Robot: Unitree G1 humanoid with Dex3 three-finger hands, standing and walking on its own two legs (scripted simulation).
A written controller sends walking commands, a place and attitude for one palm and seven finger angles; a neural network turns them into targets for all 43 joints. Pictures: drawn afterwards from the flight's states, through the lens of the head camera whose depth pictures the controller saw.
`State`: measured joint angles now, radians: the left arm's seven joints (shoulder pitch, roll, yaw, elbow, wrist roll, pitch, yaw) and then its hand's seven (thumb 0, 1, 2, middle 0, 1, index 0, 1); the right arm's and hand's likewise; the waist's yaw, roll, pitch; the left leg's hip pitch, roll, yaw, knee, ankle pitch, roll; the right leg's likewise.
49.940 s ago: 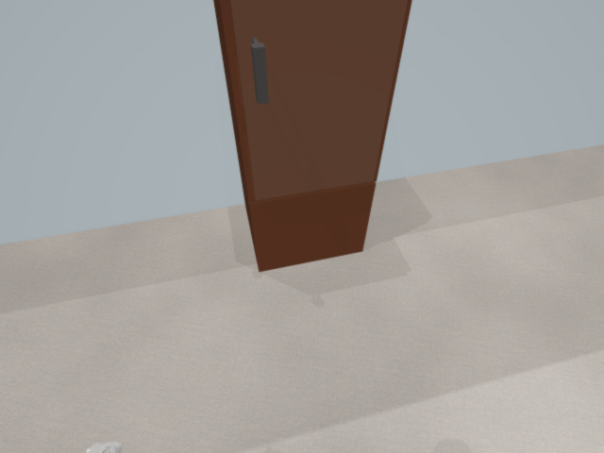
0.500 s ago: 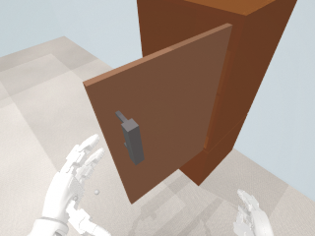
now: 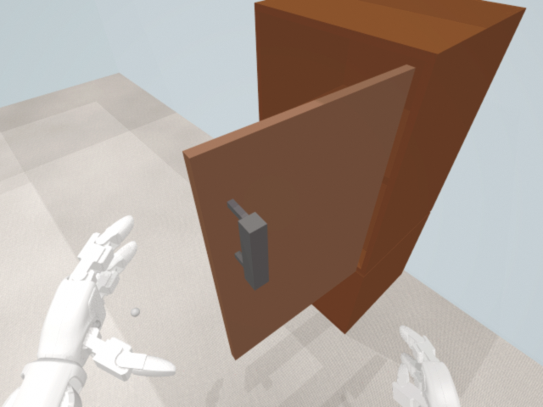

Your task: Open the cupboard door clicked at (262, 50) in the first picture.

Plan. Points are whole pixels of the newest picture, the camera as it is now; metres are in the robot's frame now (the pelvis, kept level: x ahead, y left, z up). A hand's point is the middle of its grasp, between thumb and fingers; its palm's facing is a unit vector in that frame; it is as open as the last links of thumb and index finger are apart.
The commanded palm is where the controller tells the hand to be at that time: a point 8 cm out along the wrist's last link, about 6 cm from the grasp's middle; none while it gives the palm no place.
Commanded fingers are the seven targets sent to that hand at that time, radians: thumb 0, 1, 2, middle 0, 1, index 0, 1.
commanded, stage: draw the hand back to the body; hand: left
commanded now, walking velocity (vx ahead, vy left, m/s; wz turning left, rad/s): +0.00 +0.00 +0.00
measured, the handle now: (245, 243) +0.32 +0.08 +0.11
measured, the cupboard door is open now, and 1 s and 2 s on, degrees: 84 84 84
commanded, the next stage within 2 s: step back with the hand held close in 0.98 s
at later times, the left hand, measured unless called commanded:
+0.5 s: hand (89, 267) +0.22 +0.25 +0.16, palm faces +0.37 -0.84 -0.39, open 10.3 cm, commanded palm +0.17 +0.29 +0.18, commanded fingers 0.00 0.76 0.84 -0.19 -0.30 -0.19 -0.30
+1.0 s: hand (82, 262) +0.22 +0.25 +0.17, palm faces +0.42 -0.82 -0.39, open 7.4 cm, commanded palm +0.17 +0.29 +0.18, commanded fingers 0.00 0.90 0.90 -0.20 -0.30 -0.20 -0.30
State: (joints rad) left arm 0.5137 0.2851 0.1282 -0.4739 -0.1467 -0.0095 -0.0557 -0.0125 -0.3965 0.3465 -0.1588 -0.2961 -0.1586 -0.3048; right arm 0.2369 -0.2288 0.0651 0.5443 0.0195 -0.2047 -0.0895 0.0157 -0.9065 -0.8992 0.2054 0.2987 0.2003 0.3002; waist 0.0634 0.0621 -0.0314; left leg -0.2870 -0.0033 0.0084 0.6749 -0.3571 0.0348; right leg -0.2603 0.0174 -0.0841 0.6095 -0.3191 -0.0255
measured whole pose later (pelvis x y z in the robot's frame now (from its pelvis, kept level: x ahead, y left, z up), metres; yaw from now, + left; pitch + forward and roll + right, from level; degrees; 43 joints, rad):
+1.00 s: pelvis +0.02 +0.00 +0.02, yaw -2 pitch -5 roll -1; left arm 0.45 0.33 0.32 -0.38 -0.06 -0.07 0.11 0.01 0.88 0.90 -0.21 -0.30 -0.21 -0.31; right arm 0.18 -0.22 0.02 0.64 -0.01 -0.08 -0.06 0.01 -0.91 -0.90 0.20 0.30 0.20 0.30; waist 0.07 0.07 0.03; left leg -0.06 0.00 0.04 0.41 -0.26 0.03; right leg -0.06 0.03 -0.04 0.37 -0.22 -0.03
